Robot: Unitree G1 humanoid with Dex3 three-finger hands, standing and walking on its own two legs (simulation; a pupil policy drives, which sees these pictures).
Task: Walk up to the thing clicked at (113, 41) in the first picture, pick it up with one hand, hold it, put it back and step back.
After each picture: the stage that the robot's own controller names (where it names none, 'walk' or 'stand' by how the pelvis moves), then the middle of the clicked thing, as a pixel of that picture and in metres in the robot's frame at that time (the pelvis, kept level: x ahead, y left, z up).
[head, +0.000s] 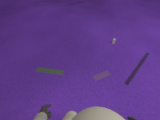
stand; (113, 41) +1.73 -0.59 -0.72
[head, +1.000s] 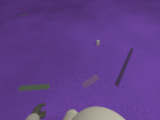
walk; (97, 42) +1.68 -0.10 -0.69
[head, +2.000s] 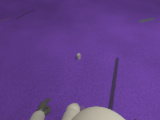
walk; (78, 56) +1.11 +0.24 -0.71
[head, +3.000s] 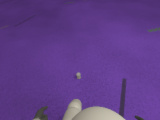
walk; (78, 75) +0.71 +0.21 -0.72
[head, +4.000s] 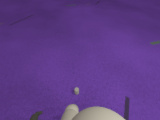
walk; (76, 90) +0.47 +0.15 -0.71
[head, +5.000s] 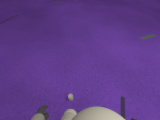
stand; (70, 97) +0.35 +0.20 -0.71
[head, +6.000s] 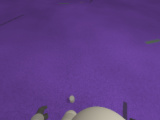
stand; (72, 99) +0.34 +0.17 -0.71
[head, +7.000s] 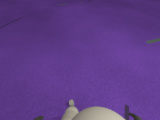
stand; (71, 103) +0.28 +0.19 -0.71
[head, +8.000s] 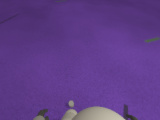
stand; (71, 104) +0.26 +0.17 -0.72
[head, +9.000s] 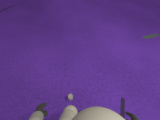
stand; (70, 97) +0.31 +0.16 -0.71
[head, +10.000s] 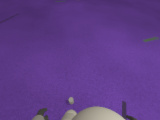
stand; (71, 100) +0.31 +0.17 -0.72
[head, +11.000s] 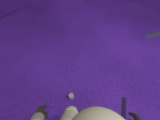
stand; (71, 96) +0.33 +0.18 -0.72
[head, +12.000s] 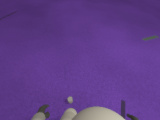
stand; (70, 99) +0.30 +0.18 -0.72
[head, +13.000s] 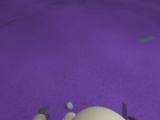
stand; (70, 105) +0.27 +0.20 -0.72
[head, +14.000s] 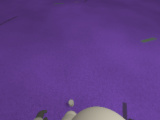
stand; (71, 103) +0.29 +0.17 -0.72
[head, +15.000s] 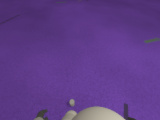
stand; (72, 102) +0.29 +0.16 -0.72
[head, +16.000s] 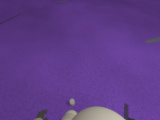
stand; (72, 102) +0.29 +0.16 -0.72
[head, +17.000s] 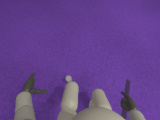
go down; (68, 79) +0.33 +0.19 -0.53
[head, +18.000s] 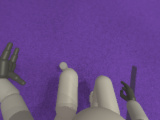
go down; (63, 66) +0.37 +0.25 -0.34
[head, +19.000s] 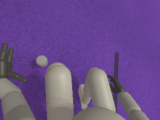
close in; (42, 61) +0.33 +0.29 -0.25
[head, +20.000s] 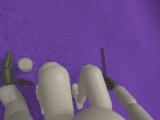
close; (26, 65) +0.32 +0.30 -0.21
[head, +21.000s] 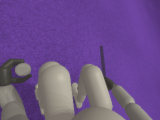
lift; (24, 70) +0.28 +0.30 -0.21
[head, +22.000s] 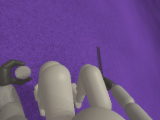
lift; (23, 72) +0.28 +0.29 -0.21
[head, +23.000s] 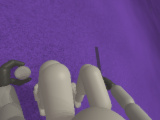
lift; (23, 72) +0.28 +0.29 -0.21
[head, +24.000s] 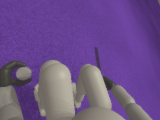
lift; (23, 73) +0.28 +0.29 -0.21
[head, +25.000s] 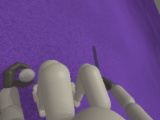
lift; (26, 75) +0.27 +0.27 -0.21
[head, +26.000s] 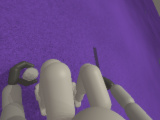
lift; (30, 74) +0.28 +0.25 -0.21
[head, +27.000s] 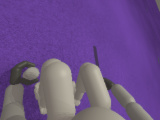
lift; (30, 74) +0.28 +0.24 -0.22
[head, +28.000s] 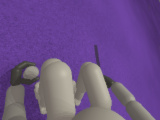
lift; (30, 73) +0.28 +0.24 -0.21
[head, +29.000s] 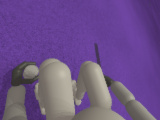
lift; (30, 72) +0.29 +0.24 -0.21
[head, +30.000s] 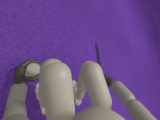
lift; (32, 70) +0.30 +0.23 -0.21
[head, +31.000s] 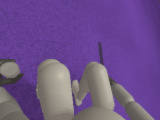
lift; (11, 71) +0.26 +0.34 -0.20
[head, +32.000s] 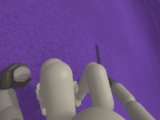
lift; (21, 75) +0.26 +0.29 -0.20
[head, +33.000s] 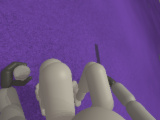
lift; (21, 73) +0.27 +0.29 -0.20
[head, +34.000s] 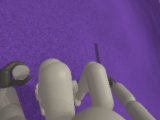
lift; (20, 73) +0.27 +0.29 -0.20
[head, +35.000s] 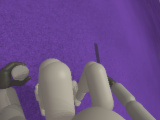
lift; (20, 73) +0.27 +0.29 -0.20
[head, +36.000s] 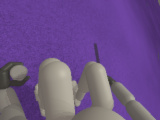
lift; (19, 73) +0.27 +0.30 -0.20
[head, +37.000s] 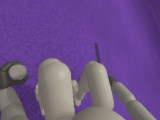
lift; (18, 73) +0.27 +0.30 -0.20
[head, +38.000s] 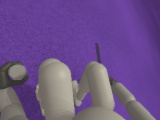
lift; (18, 73) +0.27 +0.30 -0.20
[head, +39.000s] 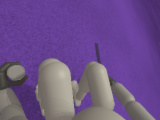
lift; (16, 73) +0.27 +0.31 -0.20
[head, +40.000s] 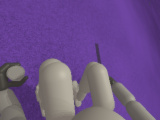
lift; (16, 74) +0.26 +0.31 -0.19
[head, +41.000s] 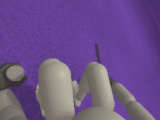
lift; (16, 74) +0.26 +0.31 -0.20
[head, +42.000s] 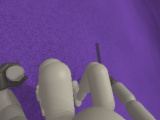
lift; (16, 74) +0.26 +0.31 -0.20
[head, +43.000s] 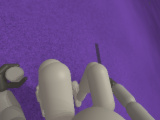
lift; (15, 75) +0.26 +0.32 -0.19
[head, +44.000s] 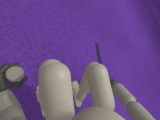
lift; (15, 75) +0.26 +0.32 -0.19
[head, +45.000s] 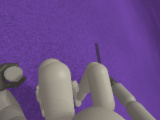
lift; (14, 74) +0.26 +0.32 -0.19
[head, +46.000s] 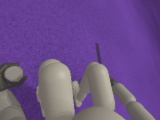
lift; (15, 74) +0.26 +0.32 -0.19
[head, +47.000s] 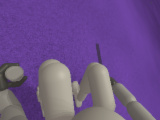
lift; (15, 74) +0.26 +0.32 -0.19
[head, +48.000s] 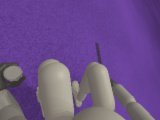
lift; (14, 74) +0.26 +0.32 -0.19
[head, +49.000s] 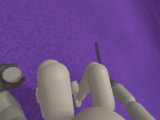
lift; (13, 75) +0.26 +0.32 -0.19
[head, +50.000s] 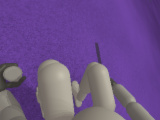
lift; (14, 74) +0.26 +0.32 -0.19
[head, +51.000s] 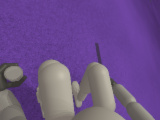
lift; (14, 74) +0.26 +0.32 -0.19
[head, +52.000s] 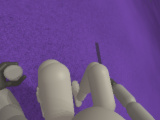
lift; (14, 73) +0.26 +0.32 -0.19
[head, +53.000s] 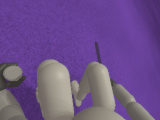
lift; (14, 74) +0.26 +0.32 -0.19
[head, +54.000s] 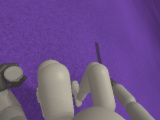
lift; (14, 74) +0.26 +0.32 -0.19
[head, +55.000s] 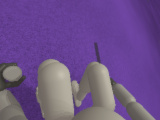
lift; (13, 74) +0.26 +0.32 -0.19
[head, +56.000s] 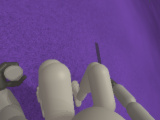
lift; (14, 74) +0.26 +0.32 -0.19
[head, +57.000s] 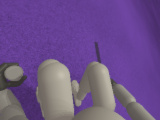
lift; (15, 74) +0.26 +0.32 -0.19
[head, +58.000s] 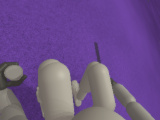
lift; (15, 73) +0.27 +0.32 -0.19
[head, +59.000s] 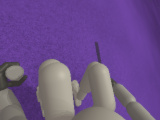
lift; (15, 73) +0.26 +0.31 -0.19
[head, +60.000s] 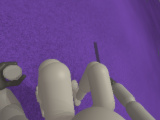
lift; (13, 73) +0.27 +0.32 -0.20
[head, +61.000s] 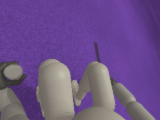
lift; (14, 73) +0.27 +0.32 -0.20
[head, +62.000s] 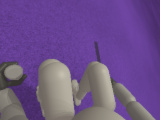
lift; (14, 73) +0.27 +0.32 -0.20
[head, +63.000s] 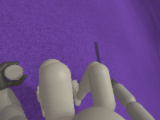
lift; (15, 73) +0.27 +0.32 -0.20
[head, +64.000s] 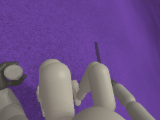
lift; (14, 73) +0.27 +0.32 -0.20
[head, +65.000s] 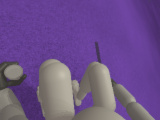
lift; (14, 73) +0.27 +0.32 -0.20
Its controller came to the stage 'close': yes
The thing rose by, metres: 0.02
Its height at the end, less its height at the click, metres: +0.00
